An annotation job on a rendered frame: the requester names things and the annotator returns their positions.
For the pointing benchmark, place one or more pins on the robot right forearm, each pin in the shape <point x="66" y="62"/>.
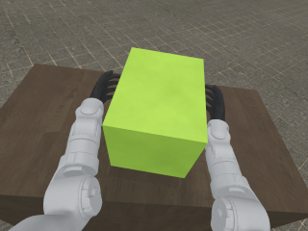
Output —
<point x="225" y="173"/>

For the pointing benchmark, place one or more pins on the carton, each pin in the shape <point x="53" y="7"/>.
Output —
<point x="157" y="120"/>

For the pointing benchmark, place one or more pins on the pedestal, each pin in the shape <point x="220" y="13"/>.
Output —
<point x="35" y="124"/>

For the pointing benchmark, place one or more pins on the right robot hand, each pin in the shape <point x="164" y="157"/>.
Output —
<point x="217" y="109"/>

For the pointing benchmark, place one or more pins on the robot left forearm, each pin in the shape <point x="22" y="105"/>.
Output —
<point x="83" y="142"/>

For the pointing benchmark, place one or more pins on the left robot upper arm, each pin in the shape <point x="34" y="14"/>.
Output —
<point x="69" y="204"/>

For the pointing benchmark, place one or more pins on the right robot upper arm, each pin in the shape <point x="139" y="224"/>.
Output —
<point x="234" y="213"/>

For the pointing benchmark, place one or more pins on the left robot hand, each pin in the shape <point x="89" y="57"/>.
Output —
<point x="100" y="90"/>

